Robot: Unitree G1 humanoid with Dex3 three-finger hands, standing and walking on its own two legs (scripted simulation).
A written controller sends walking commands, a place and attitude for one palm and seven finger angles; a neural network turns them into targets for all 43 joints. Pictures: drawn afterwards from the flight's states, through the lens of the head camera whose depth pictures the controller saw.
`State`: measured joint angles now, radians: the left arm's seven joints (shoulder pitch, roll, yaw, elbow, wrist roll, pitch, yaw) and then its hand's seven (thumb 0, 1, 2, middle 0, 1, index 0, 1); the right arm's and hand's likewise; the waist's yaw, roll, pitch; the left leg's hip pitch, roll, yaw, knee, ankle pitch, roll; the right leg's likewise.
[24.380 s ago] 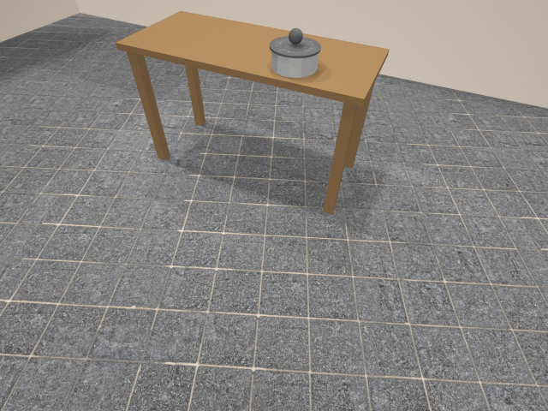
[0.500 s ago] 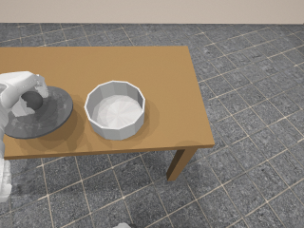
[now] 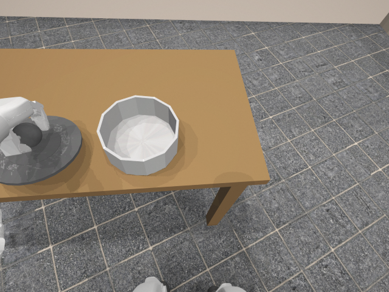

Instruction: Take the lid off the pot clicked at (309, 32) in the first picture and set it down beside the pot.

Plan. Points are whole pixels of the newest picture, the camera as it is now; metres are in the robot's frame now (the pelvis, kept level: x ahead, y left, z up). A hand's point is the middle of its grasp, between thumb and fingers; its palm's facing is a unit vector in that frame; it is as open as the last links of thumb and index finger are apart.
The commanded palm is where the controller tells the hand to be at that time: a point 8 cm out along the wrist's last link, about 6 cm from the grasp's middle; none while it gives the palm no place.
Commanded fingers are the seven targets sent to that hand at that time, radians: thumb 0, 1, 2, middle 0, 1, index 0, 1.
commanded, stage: lower the lid onto the table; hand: left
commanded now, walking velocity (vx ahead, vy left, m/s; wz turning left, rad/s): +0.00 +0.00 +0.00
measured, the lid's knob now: (27, 135) +0.44 +0.35 +0.00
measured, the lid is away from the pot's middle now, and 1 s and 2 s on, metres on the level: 0.24 0.24 0.25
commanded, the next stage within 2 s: open the fingers wide in 0.56 s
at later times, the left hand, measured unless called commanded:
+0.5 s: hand (29, 139) +0.43 +0.34 +0.00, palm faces -0.48 -0.09 -0.88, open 8.4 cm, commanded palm +0.48 +0.34 +0.05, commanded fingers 0.00 0.58 1.04 -0.78 -1.03 -0.78 -1.02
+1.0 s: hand (23, 149) +0.41 +0.36 -0.01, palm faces -0.45 -0.10 -0.89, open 8.4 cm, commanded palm +0.45 +0.34 +0.04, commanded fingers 0.00 0.32 0.84 -0.58 -0.97 -0.57 -0.96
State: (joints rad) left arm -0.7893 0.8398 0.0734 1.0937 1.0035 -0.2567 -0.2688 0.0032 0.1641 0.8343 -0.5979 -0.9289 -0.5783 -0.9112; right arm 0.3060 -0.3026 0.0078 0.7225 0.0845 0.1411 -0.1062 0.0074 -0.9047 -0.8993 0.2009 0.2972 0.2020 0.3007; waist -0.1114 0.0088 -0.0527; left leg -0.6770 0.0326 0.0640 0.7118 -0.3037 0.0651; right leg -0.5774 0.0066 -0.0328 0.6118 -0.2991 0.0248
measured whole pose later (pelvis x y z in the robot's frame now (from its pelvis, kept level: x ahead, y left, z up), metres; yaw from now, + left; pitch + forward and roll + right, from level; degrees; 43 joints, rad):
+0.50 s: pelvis -0.01 +0.01 -0.02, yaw -1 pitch +18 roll -4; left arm -0.86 0.83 0.05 1.16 1.05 -0.25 -0.19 0.00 0.16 0.83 -0.60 -0.93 -0.58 -0.92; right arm 0.32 -0.29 0.02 0.72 0.08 0.16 -0.09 0.01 -0.90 -0.90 0.20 0.30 0.20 0.30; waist -0.14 0.02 -0.07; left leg -0.81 0.04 0.06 0.82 -0.33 0.08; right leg -0.71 0.01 -0.03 0.72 -0.33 0.02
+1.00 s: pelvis -0.02 +0.02 -0.02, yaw -1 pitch +18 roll -5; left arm -0.82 0.81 0.06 1.13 1.05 -0.22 -0.16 0.00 0.20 0.80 -0.57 -0.95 -0.55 -0.94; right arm 0.32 -0.28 0.01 0.69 0.08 0.19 -0.07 0.01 -0.90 -0.90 0.20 0.30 0.20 0.30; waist -0.12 0.02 -0.08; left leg -0.84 0.04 0.06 0.87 -0.34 0.09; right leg -0.74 0.01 -0.03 0.75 -0.33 0.01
